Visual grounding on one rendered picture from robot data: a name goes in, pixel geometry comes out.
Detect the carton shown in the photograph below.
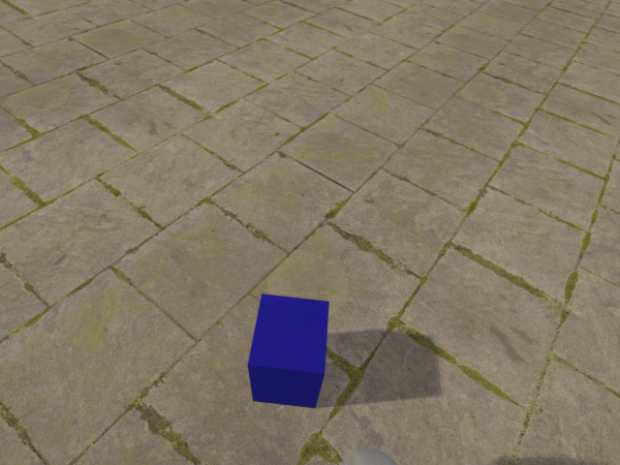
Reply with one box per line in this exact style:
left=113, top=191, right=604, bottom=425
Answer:
left=248, top=294, right=329, bottom=408

